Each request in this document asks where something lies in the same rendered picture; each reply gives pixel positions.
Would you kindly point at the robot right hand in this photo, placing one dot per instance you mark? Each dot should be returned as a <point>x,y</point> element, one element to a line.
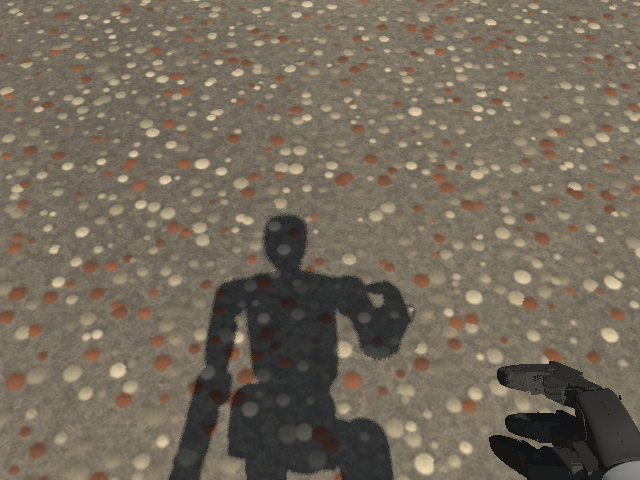
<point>600,437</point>

